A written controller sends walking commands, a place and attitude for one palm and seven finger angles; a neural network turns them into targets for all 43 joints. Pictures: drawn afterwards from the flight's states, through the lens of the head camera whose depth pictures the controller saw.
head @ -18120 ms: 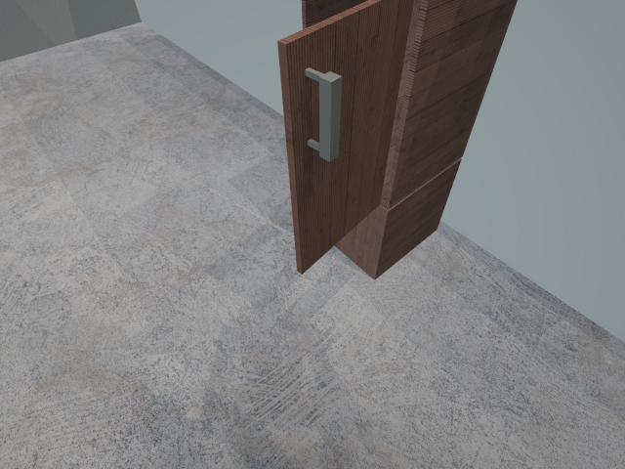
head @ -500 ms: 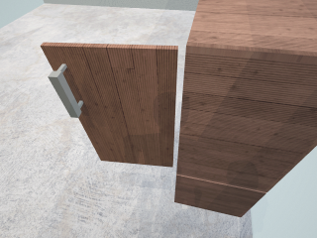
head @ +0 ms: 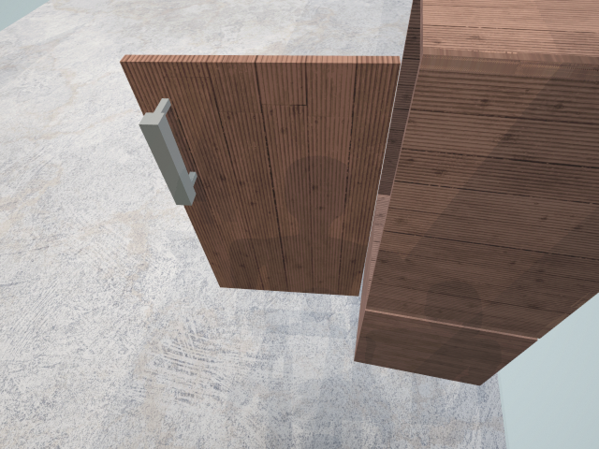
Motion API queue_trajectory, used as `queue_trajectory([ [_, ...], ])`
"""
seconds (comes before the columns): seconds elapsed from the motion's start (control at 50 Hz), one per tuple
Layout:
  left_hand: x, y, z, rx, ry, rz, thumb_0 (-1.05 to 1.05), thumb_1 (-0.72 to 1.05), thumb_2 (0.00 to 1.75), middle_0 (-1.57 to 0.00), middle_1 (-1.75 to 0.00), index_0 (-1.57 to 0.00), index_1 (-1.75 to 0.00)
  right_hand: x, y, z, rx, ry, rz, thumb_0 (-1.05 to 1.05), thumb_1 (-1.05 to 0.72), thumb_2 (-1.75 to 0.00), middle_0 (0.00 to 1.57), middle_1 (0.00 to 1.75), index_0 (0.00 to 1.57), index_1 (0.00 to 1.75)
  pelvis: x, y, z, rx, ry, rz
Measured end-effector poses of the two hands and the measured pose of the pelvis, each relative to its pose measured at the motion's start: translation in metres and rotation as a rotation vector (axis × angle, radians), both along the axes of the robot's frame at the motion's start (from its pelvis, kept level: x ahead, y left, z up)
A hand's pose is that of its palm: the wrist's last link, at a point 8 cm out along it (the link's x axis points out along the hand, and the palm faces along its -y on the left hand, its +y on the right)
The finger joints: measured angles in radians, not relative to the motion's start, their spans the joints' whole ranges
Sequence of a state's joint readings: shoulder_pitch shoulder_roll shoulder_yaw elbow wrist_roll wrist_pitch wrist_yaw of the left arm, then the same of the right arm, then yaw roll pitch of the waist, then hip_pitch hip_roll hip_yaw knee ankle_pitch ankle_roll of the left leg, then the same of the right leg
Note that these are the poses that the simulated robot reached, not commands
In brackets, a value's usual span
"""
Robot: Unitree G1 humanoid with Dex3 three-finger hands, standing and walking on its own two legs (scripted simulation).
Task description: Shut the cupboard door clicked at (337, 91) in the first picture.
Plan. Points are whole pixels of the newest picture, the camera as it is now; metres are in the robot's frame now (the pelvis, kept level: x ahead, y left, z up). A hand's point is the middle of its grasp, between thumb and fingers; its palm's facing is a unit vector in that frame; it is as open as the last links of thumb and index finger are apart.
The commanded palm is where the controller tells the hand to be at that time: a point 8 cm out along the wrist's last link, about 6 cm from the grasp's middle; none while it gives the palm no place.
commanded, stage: come to a stop and stand still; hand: left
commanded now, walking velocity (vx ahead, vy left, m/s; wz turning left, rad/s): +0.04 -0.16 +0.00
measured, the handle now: (175, 153) +0.49 +0.21 +0.12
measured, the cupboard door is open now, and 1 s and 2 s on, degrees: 97 97 97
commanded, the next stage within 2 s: look again from close up in 0.92 s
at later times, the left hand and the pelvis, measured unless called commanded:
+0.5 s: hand out of the picture +0.03 +0.17 -0.17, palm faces -0.02 -0.98 -0.20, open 7.3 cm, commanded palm none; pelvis +0.03 +0.01 +0.00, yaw -1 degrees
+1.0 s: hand out of the picture +0.05 +0.18 -0.17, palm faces -0.02 -0.98 -0.19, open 7.3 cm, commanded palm none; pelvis +0.05 +0.01 +0.00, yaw -2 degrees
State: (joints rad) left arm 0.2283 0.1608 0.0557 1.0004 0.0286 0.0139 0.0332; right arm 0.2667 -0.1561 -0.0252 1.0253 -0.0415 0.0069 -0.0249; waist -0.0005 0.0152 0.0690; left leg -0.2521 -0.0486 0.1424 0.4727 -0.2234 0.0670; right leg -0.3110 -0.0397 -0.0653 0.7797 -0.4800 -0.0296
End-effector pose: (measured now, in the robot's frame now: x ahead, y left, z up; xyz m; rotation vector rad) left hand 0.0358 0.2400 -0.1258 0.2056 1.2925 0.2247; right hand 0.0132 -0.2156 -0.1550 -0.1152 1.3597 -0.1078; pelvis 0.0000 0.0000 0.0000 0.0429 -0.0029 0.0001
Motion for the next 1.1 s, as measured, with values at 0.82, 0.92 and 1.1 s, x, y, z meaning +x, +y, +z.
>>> queue_trajectory([
  [0.82, 0.014, -0.01, -0.013, -0.072, 0.087, -0.052, 0.01, 0.92, 0.9, -0.2, -0.3, -0.2, -0.29, 0.025, 0.01, 0.01, -0.033, 0.037, -0.017, 0.01, -0.92, -0.9, 0.2, 0.29, 0.2, 0.3, 0.048, 0.011, 0.004, -0.032, 0.0, -0.025],
  [0.92, 0.014, -0.01, -0.014, -0.08, 0.091, -0.051, 0.01, 0.92, 0.9, -0.2, -0.3, -0.2, -0.29, 0.032, 0.007, 0.013, -0.046, 0.027, -0.016, 0.01, -0.92, -0.9, 0.2, 0.29, 0.2, 0.3, 0.049, 0.011, 0.004, -0.032, -0.004, -0.026],
  [1.1, 0.008, -0.012, -0.014, -0.088, 0.106, -0.049, 0.0, 0.91, 0.9, -0.2, -0.3, -0.2, -0.29, 0.035, 0.005, 0.015, -0.053, 0.021, -0.014, 0.01, -0.92, -0.9, 0.2, 0.29, 0.2, 0.3, 0.047, 0.012, 0.006, -0.033, -0.008, -0.028],
])
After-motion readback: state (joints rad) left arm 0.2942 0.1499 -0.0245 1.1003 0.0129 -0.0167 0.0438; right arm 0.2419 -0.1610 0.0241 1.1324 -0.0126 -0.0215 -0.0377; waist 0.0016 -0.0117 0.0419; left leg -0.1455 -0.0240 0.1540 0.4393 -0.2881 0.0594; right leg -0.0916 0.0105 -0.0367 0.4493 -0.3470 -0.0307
